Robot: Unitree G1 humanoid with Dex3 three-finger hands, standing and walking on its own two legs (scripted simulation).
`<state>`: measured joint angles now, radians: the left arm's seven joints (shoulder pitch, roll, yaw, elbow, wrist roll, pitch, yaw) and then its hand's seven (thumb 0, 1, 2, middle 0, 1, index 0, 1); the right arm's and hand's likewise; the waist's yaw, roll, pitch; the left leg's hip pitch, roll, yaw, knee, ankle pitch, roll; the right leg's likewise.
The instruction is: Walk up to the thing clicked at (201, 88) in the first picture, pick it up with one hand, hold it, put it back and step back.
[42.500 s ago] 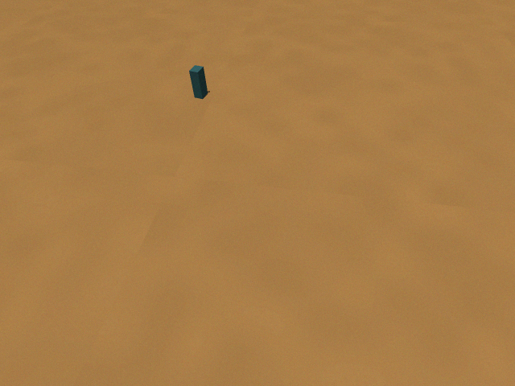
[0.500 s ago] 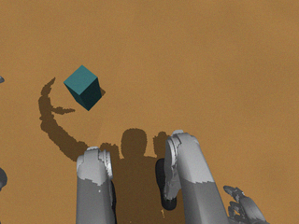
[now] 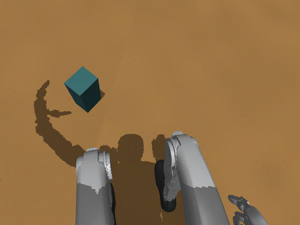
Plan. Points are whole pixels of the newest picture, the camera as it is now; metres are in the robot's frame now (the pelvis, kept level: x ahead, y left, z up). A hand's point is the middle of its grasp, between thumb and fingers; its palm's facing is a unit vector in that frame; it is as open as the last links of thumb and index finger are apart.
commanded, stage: go down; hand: left
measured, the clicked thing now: (85, 92) +0.56 +0.16 -0.31
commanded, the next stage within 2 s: home in 1.28 s
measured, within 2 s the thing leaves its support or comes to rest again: neither
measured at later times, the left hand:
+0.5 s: hand out of the picture +0.50 +0.33 +0.03, palm faces +0.13 -0.99 -0.04, open 13.8 cm
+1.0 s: hand out of the picture +0.50 +0.33 +0.03, palm faces +0.13 -0.99 -0.04, open 13.0 cm
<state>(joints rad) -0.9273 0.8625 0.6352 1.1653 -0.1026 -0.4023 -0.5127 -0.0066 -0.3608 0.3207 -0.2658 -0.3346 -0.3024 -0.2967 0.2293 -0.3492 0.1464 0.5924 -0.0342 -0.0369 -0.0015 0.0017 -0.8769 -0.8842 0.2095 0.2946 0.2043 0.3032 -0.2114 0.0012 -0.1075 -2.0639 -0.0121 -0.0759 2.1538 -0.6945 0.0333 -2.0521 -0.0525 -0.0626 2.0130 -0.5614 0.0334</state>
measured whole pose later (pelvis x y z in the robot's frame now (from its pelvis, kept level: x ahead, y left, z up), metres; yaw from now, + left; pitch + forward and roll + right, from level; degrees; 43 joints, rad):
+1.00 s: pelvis +0.01 -0.01 +0.01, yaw +1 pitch +35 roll -6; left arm -0.90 0.80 0.63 1.16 -0.11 -0.41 -0.50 0.00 -0.10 0.40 -0.32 -0.43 -0.35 -0.38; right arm 0.21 -0.34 0.13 0.60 -0.03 -0.04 0.00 0.00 -0.88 -0.89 0.21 0.29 0.20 0.30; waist -0.19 0.01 -0.12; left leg -2.02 -0.01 -0.07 2.12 -0.71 0.02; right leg -2.02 -0.06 -0.05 2.00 -0.58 0.02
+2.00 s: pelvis +0.04 -0.01 +0.20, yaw +4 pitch +23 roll -4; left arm -0.08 0.39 0.21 0.35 -0.07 0.25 -0.08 0.01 0.86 0.88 -0.21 -0.30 -0.20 -0.30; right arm 0.18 -0.24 0.05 0.54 0.07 -0.06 -0.10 0.01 -0.90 -0.90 0.21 0.29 0.20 0.30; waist -0.06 0.02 -0.18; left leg -1.27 0.01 -0.07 1.47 -0.61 0.00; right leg -1.27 -0.03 -0.07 1.38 -0.51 0.01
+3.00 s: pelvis +0.10 -0.01 +0.30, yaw +5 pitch +11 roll -3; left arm 0.50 0.24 0.02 -0.12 -0.07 0.43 0.03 0.01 0.91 0.89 -0.21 -0.30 -0.20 -0.30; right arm 0.28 -0.23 0.02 0.51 0.02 -0.21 -0.17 0.01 -0.90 -0.90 0.21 0.30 0.20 0.30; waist -0.04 0.04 -0.15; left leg -0.66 0.02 -0.05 1.00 -0.53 0.00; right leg -0.67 -0.01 -0.07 0.93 -0.45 0.01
